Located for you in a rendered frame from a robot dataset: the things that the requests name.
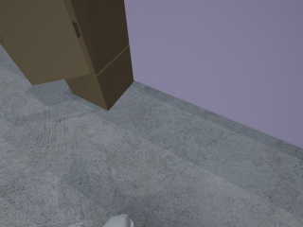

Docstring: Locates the robot left thigh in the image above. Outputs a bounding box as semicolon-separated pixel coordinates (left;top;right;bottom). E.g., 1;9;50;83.
103;215;134;227

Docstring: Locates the cupboard door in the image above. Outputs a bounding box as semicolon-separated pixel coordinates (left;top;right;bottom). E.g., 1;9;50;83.
0;0;91;86

